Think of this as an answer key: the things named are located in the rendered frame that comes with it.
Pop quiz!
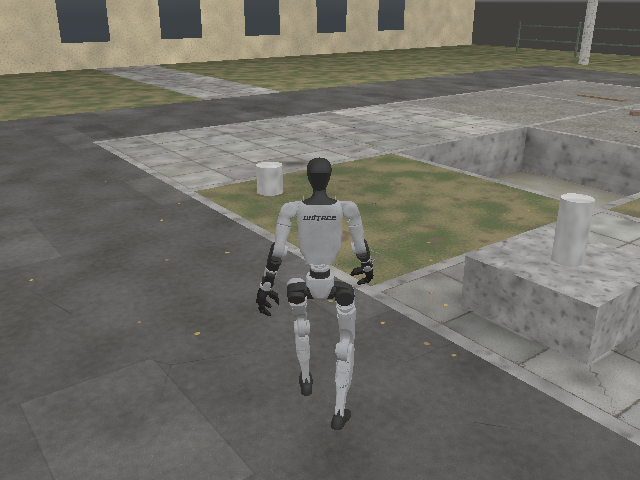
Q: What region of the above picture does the left robot hand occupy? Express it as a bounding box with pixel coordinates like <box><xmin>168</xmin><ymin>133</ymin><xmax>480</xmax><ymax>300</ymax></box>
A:
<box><xmin>256</xmin><ymin>288</ymin><xmax>279</xmax><ymax>316</ymax></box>

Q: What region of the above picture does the right robot forearm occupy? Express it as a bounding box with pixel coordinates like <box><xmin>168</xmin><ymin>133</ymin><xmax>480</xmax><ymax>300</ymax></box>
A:
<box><xmin>356</xmin><ymin>239</ymin><xmax>373</xmax><ymax>272</ymax></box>

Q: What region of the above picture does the right robot hand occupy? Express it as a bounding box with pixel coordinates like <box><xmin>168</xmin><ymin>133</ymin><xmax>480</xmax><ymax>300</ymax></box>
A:
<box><xmin>350</xmin><ymin>267</ymin><xmax>374</xmax><ymax>285</ymax></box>

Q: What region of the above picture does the left robot upper arm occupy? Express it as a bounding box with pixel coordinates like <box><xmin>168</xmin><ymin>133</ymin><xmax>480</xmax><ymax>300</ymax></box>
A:
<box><xmin>272</xmin><ymin>201</ymin><xmax>299</xmax><ymax>258</ymax></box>

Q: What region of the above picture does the right robot thigh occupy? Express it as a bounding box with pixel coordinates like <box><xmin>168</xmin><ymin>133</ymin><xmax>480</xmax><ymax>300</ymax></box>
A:
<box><xmin>334</xmin><ymin>281</ymin><xmax>356</xmax><ymax>361</ymax></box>

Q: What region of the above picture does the right robot upper arm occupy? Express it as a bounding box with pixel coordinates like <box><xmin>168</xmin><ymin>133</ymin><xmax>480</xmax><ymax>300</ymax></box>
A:
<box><xmin>340</xmin><ymin>201</ymin><xmax>367</xmax><ymax>254</ymax></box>

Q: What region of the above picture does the left robot forearm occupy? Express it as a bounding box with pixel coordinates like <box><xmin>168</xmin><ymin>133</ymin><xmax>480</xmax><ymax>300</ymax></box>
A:
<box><xmin>260</xmin><ymin>242</ymin><xmax>282</xmax><ymax>291</ymax></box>

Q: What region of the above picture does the humanoid robot torso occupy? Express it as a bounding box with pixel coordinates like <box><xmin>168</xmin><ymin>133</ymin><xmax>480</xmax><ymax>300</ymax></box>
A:
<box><xmin>296</xmin><ymin>196</ymin><xmax>343</xmax><ymax>300</ymax></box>

